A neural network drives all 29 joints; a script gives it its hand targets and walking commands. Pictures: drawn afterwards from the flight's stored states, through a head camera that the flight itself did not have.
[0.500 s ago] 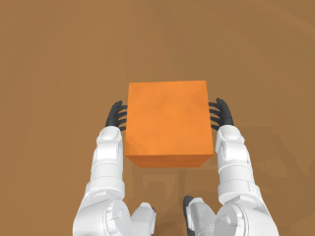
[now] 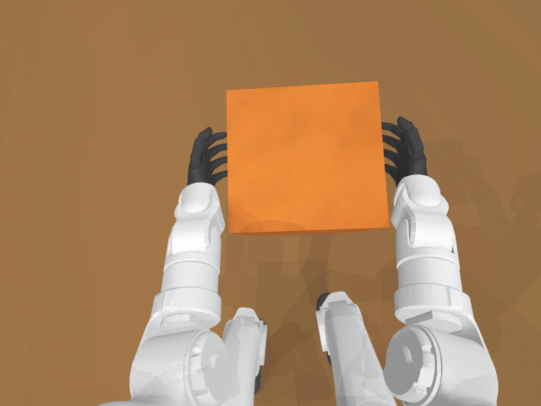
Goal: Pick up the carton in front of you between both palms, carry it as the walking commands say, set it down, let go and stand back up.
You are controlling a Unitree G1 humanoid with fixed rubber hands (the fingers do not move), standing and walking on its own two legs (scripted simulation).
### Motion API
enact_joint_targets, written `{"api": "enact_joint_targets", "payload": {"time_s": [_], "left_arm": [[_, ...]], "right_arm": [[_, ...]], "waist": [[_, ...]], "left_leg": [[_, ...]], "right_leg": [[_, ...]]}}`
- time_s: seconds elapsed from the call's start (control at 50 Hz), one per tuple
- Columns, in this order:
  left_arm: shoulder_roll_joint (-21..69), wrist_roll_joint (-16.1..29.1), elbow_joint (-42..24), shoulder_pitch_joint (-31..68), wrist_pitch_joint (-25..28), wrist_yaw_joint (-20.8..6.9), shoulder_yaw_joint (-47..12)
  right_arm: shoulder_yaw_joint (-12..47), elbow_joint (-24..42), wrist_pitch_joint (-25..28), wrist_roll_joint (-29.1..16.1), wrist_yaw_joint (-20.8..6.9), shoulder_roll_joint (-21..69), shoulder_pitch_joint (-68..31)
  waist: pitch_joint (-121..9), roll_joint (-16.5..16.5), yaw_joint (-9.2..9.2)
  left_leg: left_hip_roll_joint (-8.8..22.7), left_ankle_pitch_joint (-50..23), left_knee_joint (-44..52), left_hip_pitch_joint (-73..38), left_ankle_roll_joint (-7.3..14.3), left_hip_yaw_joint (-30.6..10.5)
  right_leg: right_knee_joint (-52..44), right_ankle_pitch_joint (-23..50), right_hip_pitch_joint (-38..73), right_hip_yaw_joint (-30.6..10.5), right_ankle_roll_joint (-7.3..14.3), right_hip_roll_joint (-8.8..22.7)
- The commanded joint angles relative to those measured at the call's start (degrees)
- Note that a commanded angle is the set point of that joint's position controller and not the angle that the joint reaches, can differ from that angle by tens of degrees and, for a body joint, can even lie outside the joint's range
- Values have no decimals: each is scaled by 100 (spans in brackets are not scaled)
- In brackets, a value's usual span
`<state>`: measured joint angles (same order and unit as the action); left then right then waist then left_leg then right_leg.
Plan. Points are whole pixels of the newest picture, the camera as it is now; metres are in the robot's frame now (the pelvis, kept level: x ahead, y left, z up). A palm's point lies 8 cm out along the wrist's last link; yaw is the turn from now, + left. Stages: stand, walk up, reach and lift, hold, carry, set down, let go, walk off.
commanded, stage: set down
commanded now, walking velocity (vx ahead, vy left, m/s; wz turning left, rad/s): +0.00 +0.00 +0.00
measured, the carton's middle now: (301, 174) +0.46 -0.05 -0.18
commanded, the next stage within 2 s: none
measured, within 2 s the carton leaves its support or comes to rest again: rests again in 1.32 s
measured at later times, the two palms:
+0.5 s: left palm (242, 177) +0.48 +0.06 -0.24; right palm (399, 183) +0.44 -0.23 -0.24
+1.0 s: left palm (258, 178) +0.52 +0.04 -0.39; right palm (387, 187) +0.46 -0.26 -0.38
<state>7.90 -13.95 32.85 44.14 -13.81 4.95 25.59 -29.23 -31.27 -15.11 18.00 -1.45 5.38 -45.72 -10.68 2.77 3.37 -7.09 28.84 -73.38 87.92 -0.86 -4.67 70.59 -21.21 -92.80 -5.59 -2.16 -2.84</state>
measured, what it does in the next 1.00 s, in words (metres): lowers itself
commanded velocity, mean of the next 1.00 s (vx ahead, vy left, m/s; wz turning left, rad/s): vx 0.00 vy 0.00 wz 0.00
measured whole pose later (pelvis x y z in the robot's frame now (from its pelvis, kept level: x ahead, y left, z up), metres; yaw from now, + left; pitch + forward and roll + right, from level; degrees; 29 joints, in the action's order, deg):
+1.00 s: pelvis -0.05 -0.01 -0.21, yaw +4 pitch +43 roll +2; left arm -10.6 -0.5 55.8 86.3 -15.3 11.7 10.2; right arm -26.6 -44.8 -17.0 6.1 1.6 -12.4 -77.7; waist 16.7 1.9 9.9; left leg -13.0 39.1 -118.6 122.8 -5.2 -3.7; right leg 115.6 -30.0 -128.4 -4.5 -3.0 -3.9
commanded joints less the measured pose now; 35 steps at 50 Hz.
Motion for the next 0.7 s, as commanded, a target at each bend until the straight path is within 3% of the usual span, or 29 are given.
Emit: {"api": "enact_joint_targets", "payload": {"time_s": [0.0, 0.08, 0.1, 0.18, 0.2, 0.22, 0.3, 0.32, 0.36, 0.4, 0.48, 0.52, 0.54, 0.56, 0.6, 0.62, 0.64, 0.68], "left_arm": [[5122, 862, 266, 3652, 274, -1295, -3579], [4957, 1079, 51, 4144, 301, -1138, -3822], [4960, 1089, 139, 4288, 281, -1104, -3785], [4729, 1044, 250, 4771, 205, -1053, -3543], [4573, 1074, 191, 5071, 187, -1033, -3523], [4597, 1014, 388, 4905, 141, -1034, -3375], [4430, 1087, 566, 5648, 110, -1041, -3088], [4321, 1053, 616, 5767, 114, -1039, -3002], [4186, 1037, 868, 6015, 42, -1016, -2846], [3981, 979, 988, 6185, 26, -1009, -2734], [3825, 962, 1362, 6512, -1, -1046, -2441], [3784, 989, 1461, 6717, -5, -1043, -2330], [3726, 1007, 1407, 6737, 12, -1027, -2291], [3669, 961, 1677, 6789, -11, -997, -2291], [3603, 1081, 1602, 6954, 18, -975, -2325], [3598, 1082, 1678, 6954, 10, -959, -2313], [3531, 1124, 1743, 7063, 31, -944, -2402], [3445, 1243, 1754, 7112, 56, -900, -2503]], "right_arm": [[3286, -642, 71, -835, -1332, 4956, -2914], [3465, -554, 46, -1035, -1236, 4915, -3264], [3419, -622, 23, -1088, -1214, 4877, -3329], [3396, -638, -71, -1150, -1148, 4745, -3868], [3370, -647, -102, -1182, -1132, 4687, -3953], [3314, -686, -122, -1199, -1115, 4595, -3959], [3183, -759, -168, -1192, -1059, 4442, -4644], [3150, -808, -189, -1217, -1011, 4407, -4835], [3029, -903, -216, -1197, -974, 4182, -5073], [2889, -1024, -265, -1174, -963, 4258, -5180], [2671, -1110, -284, -1178, -984, 3990, -5664], [2694, -980, -249, -1252, -991, 3779, -5975], [2718, -1005, -275, -1221, -1010, 3756, -6069], [2529, -1172, -254, -1163, -1037, 3684, -5986], [2487, -1257, -215, -1218, -1061, 3449, -6006], [2570, -1137, -191, -1263, -1082, 3372, -6214], [2549, -1305, -198, -1264, -1105, 3309, -6097], [2494, -1221, -157, -1314, -1135, 3130, -6388]], "waist": [[-5457, 17, 356], [-5950, -49, 348], [-5897, 77, 356], [-5735, -51, 339], [-5747, -90, 414], [-5708, 35, 373], [-5587, -222, 527], [-5625, -196, 388], [-5421, -241, 595], [-5453, -295, 431], [-5215, -289, 601], [-5118, -233, 504], [-5178, -394, 571], [-4957, -303, 670], [-4856, -68, 727], [-4936, -178, 676], [-4725, -40, 830], [-4846, -172, 842]], "left_leg": [[-411, -2570, 54, -1023, -284, 353], [-496, -2446, -397, -770, -286, 441], [-504, -2235, -474, -707, -285, 466], [-558, -1546, -806, -111, -224, 598], [-580, -1425, -981, -63, -203, 627], [-579, -1333, -1000, -71, -212, 692], [-621, -732, -1402, 458, -150, 787], [-637, -703, -1553, 657, -144, 856], [-637, -441, -1696, 761, -114, 839], [-632, -324, -1794, 870, -72, 887], [-644, -42, -2096, 1237, -41, 946], [-618, -35, -2253, 1331, -7, 941], [-640, -102, -2288, 1311, 7, 953], [-630, -1, -2310, 1399, -3, 937], [-617, -139, -2480, 1298, -38, 952], [-596, -261, -2535, 1199, -34, 927], [-568, -242, -2641, 1384, -55, 899], [-609, -407, -2771, 1214, -57, 879]], "right_leg": [[602, 3061, 3371, 625, 15, -494], [988, 3115, 3357, 651, -70, -493], [1097, 2950, 3271, 667, -78, -503], [1341, 2468, 3013, 701, -111, -489], [1414, 2374, 2945, 698, -133, -478], [1449, 2240, 2879, 751, -129, -498], [1668, 1659, 2700, 765, -139, -472], [1713, 1621, 2735, 655, -143, -440], [1813, 1403, 2705, 755, -182, -453], [1979, 1339, 2596, 757, -206, -450], [2178, 1031, 2363, 787, -189, -392], [2347, 1002, 2213, 750, -142, -355], [2378, 1069, 2219, 795, -161, -367], [2499, 1105, 2012, 836, -166, -355], [2641, 1126, 1711, 889, -91, -329], [2769, 1206, 1659, 956, -127, -336], [2838, 1334, 1572, 893, -102, -305], [3046, 1413, 1421, 995, -140, -273]]}}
